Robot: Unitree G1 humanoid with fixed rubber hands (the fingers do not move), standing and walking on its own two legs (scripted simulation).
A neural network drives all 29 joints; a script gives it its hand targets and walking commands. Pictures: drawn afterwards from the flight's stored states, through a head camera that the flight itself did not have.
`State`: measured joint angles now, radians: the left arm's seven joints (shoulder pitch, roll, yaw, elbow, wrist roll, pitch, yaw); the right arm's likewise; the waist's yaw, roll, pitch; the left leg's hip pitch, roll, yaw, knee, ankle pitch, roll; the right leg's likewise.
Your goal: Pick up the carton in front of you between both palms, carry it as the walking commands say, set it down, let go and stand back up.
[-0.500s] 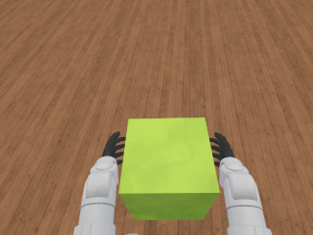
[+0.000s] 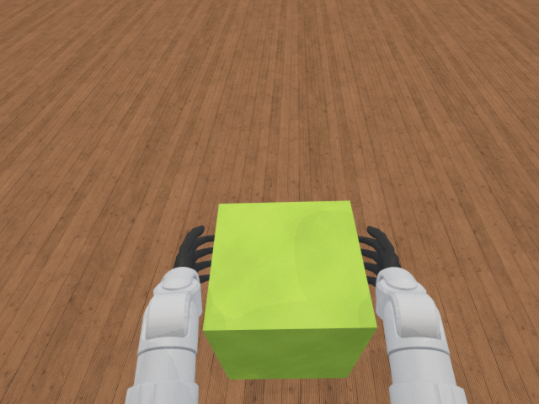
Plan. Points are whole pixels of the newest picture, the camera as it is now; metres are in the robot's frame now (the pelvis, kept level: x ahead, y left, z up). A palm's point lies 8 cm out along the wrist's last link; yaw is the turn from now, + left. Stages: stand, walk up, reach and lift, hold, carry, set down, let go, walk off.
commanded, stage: carry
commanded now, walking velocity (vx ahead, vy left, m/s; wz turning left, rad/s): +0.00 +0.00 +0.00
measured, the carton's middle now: (286, 295) +0.30 +0.00 -0.04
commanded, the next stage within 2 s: hold in 1.84 s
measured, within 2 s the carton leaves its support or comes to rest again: neither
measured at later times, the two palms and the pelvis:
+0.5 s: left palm (194, 295) +0.26 +0.14 +0.03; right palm (400, 297) +0.26 -0.16 +0.02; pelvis -0.02 -0.01 -0.01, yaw +0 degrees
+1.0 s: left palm (187, 327) +0.21 +0.14 +0.03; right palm (409, 328) +0.21 -0.16 +0.03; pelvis -0.08 -0.01 -0.01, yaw +0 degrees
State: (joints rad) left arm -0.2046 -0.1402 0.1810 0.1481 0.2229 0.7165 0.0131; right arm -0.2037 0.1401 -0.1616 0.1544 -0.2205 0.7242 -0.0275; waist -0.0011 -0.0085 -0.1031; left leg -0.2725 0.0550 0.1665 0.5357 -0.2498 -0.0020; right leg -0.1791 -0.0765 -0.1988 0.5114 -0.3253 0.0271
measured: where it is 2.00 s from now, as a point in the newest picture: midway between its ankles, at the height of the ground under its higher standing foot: outside the picture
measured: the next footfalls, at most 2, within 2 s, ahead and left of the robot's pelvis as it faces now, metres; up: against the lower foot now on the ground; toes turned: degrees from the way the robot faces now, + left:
none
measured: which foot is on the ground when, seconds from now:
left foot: down 0.00-1.00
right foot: down 0.00-1.00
